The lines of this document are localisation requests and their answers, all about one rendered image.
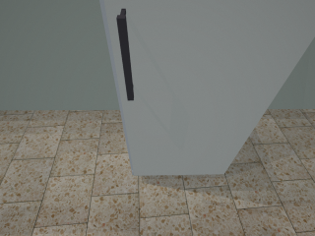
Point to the fridge door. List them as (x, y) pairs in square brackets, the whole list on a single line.
[(204, 72)]

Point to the handle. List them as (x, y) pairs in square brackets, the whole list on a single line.
[(125, 53)]

